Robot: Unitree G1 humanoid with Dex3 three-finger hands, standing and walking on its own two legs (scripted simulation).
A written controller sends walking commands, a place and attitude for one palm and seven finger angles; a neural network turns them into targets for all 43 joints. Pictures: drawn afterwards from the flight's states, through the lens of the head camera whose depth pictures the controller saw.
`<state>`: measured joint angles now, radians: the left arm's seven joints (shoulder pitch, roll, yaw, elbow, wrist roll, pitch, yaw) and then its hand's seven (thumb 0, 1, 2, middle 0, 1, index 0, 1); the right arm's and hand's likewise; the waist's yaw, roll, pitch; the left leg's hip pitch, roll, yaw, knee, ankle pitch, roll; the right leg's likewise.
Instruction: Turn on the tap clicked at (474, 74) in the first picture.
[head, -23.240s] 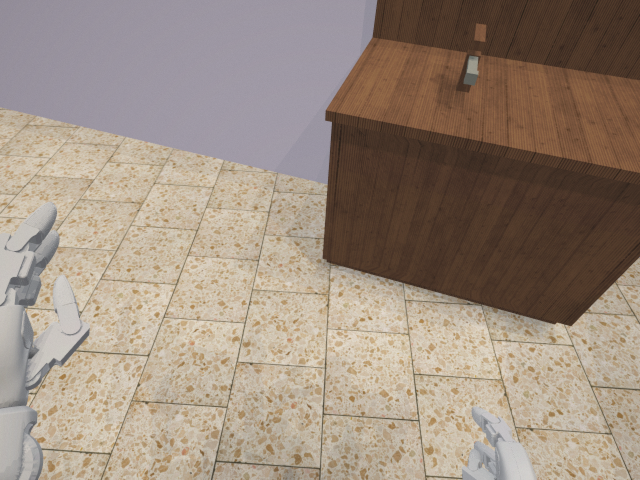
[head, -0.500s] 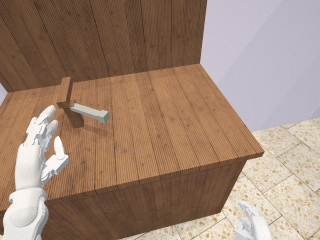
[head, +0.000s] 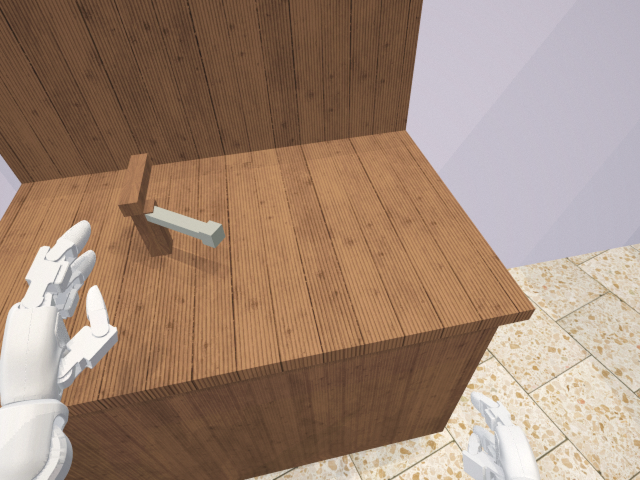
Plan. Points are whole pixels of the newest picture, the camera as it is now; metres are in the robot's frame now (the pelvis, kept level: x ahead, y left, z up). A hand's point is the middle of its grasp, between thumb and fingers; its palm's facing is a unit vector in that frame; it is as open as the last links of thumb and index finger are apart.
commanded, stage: step back with the hand held close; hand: left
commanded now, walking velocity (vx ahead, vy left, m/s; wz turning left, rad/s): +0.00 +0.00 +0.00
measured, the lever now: (212, 234) +0.44 +0.24 +0.06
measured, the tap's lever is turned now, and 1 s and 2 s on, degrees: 53 53 53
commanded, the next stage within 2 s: stop stepping back and stand still in 1.50 s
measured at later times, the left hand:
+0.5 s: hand (82, 364) +0.17 +0.24 +0.16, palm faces +0.31 -0.83 -0.47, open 7.4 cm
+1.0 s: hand (16, 439) +0.10 +0.26 +0.16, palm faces +0.44 -0.78 -0.44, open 7.4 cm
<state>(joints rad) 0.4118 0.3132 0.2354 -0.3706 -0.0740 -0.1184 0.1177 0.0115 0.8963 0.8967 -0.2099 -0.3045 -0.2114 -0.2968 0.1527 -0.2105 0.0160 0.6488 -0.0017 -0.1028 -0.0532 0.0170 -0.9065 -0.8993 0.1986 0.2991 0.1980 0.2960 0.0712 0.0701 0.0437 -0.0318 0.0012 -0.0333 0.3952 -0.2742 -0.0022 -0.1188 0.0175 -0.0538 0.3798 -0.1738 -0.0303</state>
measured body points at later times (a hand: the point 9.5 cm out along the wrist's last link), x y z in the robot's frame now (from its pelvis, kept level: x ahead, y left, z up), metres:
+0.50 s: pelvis -0.05 +0.01 -0.01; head -0.02 +0.00 +0.44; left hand +0.14 +0.29 +0.18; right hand +0.13 -0.23 -0.09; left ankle -0.03 +0.12 -0.74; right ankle +0.03 -0.10 -0.74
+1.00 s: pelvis -0.10 +0.01 -0.03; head -0.09 +0.01 +0.42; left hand +0.07 +0.30 +0.18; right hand +0.07 -0.22 -0.11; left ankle -0.04 +0.12 -0.74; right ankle +0.03 -0.10 -0.74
